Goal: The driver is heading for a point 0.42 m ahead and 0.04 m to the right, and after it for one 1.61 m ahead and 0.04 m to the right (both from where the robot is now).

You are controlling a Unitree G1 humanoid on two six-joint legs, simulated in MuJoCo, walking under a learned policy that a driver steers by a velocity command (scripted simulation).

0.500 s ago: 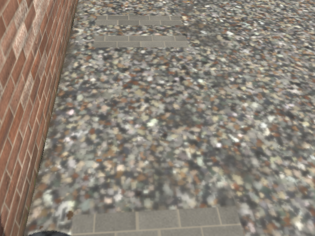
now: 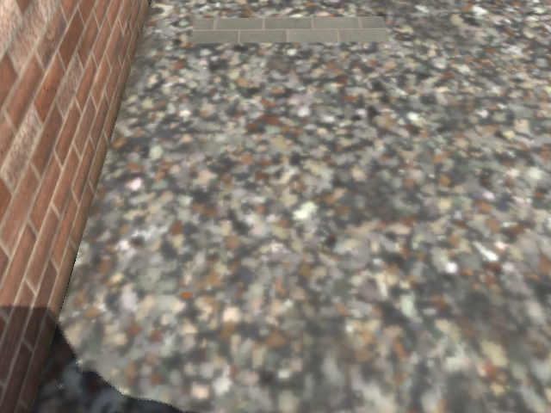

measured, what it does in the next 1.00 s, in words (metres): walks ahead: left foot, then right foot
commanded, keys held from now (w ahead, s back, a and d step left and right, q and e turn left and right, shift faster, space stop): w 1.00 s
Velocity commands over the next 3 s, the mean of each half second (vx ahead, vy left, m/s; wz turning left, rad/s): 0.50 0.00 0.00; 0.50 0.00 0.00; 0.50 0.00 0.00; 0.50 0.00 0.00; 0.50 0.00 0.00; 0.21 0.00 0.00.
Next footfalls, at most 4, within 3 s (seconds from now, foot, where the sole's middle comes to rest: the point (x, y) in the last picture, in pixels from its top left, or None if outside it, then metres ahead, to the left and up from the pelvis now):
0.28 left None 0.37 0.13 -0.76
0.80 right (333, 345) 0.66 -0.11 -0.76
1.44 left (259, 239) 0.99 0.08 -0.76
1.98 right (336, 172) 1.26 -0.17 -0.76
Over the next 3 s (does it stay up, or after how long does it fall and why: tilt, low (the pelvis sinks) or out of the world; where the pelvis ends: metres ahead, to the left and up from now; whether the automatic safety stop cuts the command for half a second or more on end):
stays up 1.52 -0.03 0.01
